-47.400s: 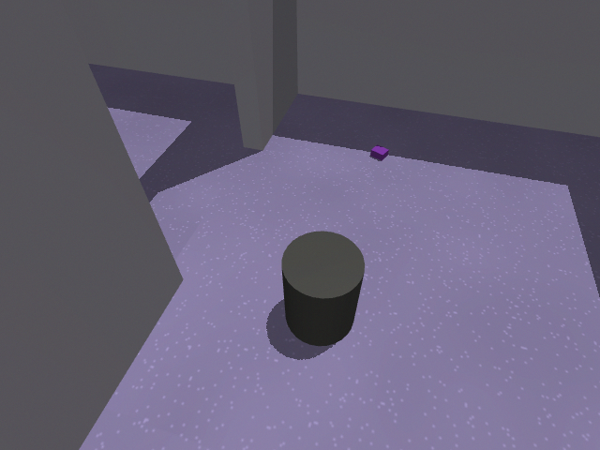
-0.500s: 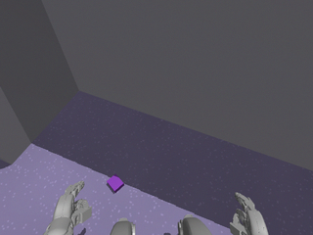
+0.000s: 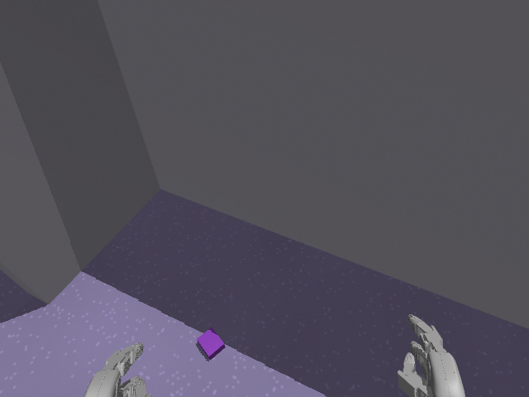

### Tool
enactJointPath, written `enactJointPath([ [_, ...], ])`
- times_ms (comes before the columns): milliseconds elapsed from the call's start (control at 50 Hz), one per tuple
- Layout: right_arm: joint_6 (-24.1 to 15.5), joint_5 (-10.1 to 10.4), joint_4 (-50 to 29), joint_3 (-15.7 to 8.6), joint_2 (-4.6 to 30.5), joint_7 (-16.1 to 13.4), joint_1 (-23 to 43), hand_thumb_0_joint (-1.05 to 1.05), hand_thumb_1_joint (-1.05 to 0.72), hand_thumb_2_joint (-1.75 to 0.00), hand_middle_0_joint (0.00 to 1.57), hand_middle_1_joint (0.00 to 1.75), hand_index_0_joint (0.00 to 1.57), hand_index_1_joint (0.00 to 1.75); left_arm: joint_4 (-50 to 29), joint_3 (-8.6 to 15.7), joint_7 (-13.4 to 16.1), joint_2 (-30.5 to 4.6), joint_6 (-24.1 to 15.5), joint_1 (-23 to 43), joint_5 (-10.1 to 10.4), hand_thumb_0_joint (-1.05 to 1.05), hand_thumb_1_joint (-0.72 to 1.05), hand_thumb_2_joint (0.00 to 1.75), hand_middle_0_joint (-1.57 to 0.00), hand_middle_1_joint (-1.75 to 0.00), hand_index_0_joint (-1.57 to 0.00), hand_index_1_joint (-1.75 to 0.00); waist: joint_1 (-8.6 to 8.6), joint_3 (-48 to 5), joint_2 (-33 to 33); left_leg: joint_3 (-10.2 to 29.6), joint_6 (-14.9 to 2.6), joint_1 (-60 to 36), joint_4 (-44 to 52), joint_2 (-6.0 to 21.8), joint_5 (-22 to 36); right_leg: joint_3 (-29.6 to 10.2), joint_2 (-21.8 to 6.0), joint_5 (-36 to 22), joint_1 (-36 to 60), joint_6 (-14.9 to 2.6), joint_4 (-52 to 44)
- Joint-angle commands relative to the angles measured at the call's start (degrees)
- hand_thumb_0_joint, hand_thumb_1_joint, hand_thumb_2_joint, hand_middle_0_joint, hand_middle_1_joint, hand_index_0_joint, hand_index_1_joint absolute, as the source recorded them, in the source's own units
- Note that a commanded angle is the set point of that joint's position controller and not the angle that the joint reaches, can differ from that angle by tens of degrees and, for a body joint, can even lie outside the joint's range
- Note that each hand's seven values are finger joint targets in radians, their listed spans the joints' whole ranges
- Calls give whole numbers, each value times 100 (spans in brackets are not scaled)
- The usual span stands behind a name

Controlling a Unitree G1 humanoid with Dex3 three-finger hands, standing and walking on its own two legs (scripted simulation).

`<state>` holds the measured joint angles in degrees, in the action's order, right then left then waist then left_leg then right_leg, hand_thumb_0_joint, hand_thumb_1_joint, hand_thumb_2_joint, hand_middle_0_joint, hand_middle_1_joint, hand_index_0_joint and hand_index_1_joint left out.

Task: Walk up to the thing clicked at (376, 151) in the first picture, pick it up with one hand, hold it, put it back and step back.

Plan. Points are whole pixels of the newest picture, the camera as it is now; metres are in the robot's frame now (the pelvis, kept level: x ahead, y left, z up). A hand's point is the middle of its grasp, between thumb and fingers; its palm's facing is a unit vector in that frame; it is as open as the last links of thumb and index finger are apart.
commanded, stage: home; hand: left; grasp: from above
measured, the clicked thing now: (211, 343) +0.45 +0.19 -0.70
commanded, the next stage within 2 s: stand in 1.76 s
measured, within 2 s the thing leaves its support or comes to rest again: neither
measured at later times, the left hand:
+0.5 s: hand out of the picture +0.16 +0.18 -0.05, palm faces +0.05 -0.98 -0.19, open 7.4 cm
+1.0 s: hand out of the picture +0.16 +0.18 -0.05, palm faces +0.05 -0.98 -0.20, open 7.4 cm
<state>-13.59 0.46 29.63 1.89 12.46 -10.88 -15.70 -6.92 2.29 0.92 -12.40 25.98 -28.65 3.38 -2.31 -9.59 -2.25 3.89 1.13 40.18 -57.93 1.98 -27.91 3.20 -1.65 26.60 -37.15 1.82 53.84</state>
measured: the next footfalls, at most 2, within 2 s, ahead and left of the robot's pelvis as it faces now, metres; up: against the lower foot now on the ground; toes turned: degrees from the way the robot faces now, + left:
none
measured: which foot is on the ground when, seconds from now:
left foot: down 0.00-1.00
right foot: down 0.00-1.00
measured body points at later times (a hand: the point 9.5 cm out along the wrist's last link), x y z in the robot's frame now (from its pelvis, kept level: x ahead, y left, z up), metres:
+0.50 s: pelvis +0.00 +0.00 +0.00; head +0.02 +0.00 +0.45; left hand +0.16 +0.23 -0.03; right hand +0.15 -0.25 -0.07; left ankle +0.01 +0.13 -0.68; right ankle +0.00 -0.14 -0.68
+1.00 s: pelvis +0.00 +0.00 +0.00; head +0.02 +0.00 +0.45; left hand +0.16 +0.23 -0.03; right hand +0.16 -0.25 -0.06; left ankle +0.01 +0.13 -0.68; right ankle +0.00 -0.14 -0.68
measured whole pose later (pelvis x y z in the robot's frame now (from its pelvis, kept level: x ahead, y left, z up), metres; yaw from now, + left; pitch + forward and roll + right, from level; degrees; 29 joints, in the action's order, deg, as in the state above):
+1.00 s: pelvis +0.00 +0.00 +0.00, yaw +0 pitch +10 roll -3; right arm -14.0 0.2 31.4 1.6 12.5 -10.7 -16.5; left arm -7.5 2.1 1.0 -12.7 25.7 -28.8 3.1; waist -2.2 -9.2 -2.4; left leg 3.9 1.4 39.9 -58.5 2.3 -28.4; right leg 3.1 -1.3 27.2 -37.1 1.6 54.6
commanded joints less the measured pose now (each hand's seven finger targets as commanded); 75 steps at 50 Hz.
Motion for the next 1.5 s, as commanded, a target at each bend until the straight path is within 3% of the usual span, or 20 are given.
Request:
enactJointPath([
  [0,-356,-15,-814,-325,704,-45,263,0,-90,-90,20,30,20,30,-1165,323,48,-602,-301,158,-81,0,89,89,-20,-30,-20,-30,-36,-432,-224,-154,-143,-665,987,-199,1269,130,255,-1075,257,-163,-807],
  [100,-342,-26,-784,-331,706,-40,269,0,-90,-90,20,30,20,30,-1105,334,69,-604,-312,129,-76,0,90,90,-20,-30,-20,-30,-9,-550,-145,-158,-140,-691,929,-192,1460,120,256,-1245,354,-156,-779],
  [200,-340,-20,-792,-312,708,-47,346,0,-90,-90,20,30,20,30,-1085,302,68,-602,-302,170,-62,0,89,89,-20,-30,-20,-30,1,-290,97,-209,-187,-479,923,-225,1082,87,220,-989,312,-109,-949],
  [320,-361,-16,-779,-333,711,-51,312,0,-90,-90,20,30,20,30,-1089,345,67,-613,-286,83,-59,0,90,90,-20,-30,-20,-30,33,-428,-23,-180,-157,-570,948,-198,1160,108,240,-1011,294,-131,-857],
  [360,-362,-18,-782,-309,698,-49,359,0,-90,-90,20,30,20,30,-1098,315,62,-605,-314,215,-63,0,90,90,-20,-30,-20,-30,33,-226,44,-176,-166,-428,991,-203,896,118,235,-776,238,-125,-927],
  [600,-392,-21,-728,-348,717,-54,261,0,-90,-90,20,30,20,30,-1111,315,51,-590,-321,68,-52,0,90,90,-20,-30,-20,-30,-2,-472,-13,-180,-148,-587,907,-178,1308,102,246,-1130,327,-143,-794],
  [720,-395,-21,-746,-335,707,-41,312,0,-90,-90,20,30,20,30,-1143,312,41,-631,-322,214,-61,0,90,90,-20,-30,-20,-30,5,-250,-53,-189,-155,-467,949,-188,989,93,227,-873,231,-120,-876],
  [820,-384,-17,-746,-347,698,-50,288,0,-90,-90,20,30,20,30,-1142,316,49,-629,-296,87,-83,0,90,90,-20,-30,-20,-30,32,-463,-16,-188,-146,-564,882,-183,1303,88,231,-1139,336,-127,-810],
  [880,-392,-30,-737,-363,724,-41,269,0,-90,-90,20,30,20,30,-1221,342,57,-663,-306,140,-80,0,90,90,-20,-30,-20,-30,9,-530,-79,-195,-144,-602,874,-181,1328,83,230,-1189,356,-130,-783],
  [900,-380,-25,-719,-345,708,-38,282,0,-90,-90,20,30,20,30,-1098,240,50,-572,-298,106,-80,0,90,90,-20,-30,-20,-30,-39,-399,-38,-209,-149,-605,876,-177,1290,83,233,-1147,289,-128,-799],
  [1020,-373,-26,-767,-357,726,-38,349,0,-90,-90,20,30,20,30,-1245,333,64,-673,-327,212,-71,0,90,90,-20,-30,-20,-30,8,-361,-60,-162,-143,-497,956,-164,1012,122,245,-872,243,-136,-816],
  [1080,-366,-14,-765,-335,709,-29,328,0,-90,-90,20,30,20,30,-1119,254,42,-589,-295,54,-56,0,90,90,-20,-30,-20,-30,8,-339,-44,-179,-160,-482,919,-184,1044,96,232,-929,258,-129,-842],
  [1200,-356,-21,-772,-361,722,-42,267,0,-90,-90,20,30,20,30,-1202,333,66,-671,-286,92,-70,0,90,90,-20,-30,-20,-30,-1,-455,-89,-157,-146,-543,904,-161,1255,109,242,-1095,301,-146,-760],
  [1220,-352,-16,-784,-347,705,-35,291,0,-90,-90,20,30,20,30,-1172,245,58,-602,-279,45,-66,0,90,90,-20,-30,-20,-30,-3,-473,-58,-143,-145,-558,908,-157,1285,123,247,-1119,292,-146,-751],
  [1360,-366,-7,-785,-352,741,-37,315,0,-90,-90,20,30,20,30,-1293,303,53,-664,-291,213,-49,0,90,90,-20,-30,-20,-30,-19,-310,-54,-108,-156,-491,1007,-134,853,127,251,-748,197,-142,-809],
  [1400,-358,-9,-779,-353,717,-41,264,0,-90,-90,20,30,20,30,-1271,318,60,-662,-269,78,-45,0,90,90,-20,-30,-20,-30,2,-533,-109,-131,-144,-567,913,-150,1246,114,240,-1089,319,-149,-748],
  [1480,-347,-17,-765,-357,720,-42,232,0,-90,-90,20,30,20,30,-1176,323,66,-656,-253,46,-53,0,90,90,-20,-30,-20,-30,-26,-502,-18,-182,-160,-559,841,-164,1354,99,231,-1221,350,-136,-756],
])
